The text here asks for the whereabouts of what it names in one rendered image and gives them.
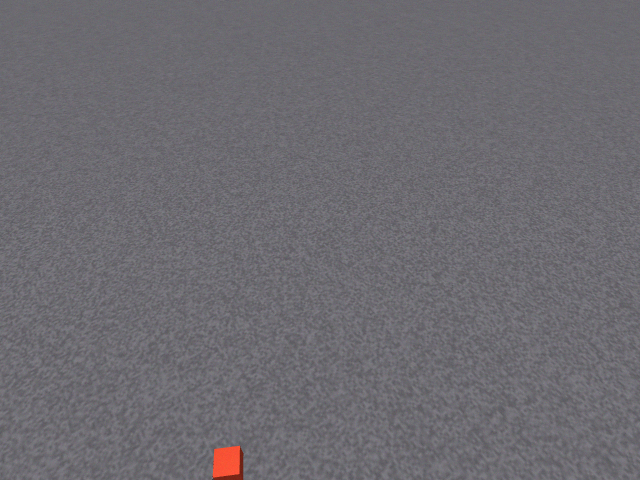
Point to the cube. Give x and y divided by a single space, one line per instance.
228 463

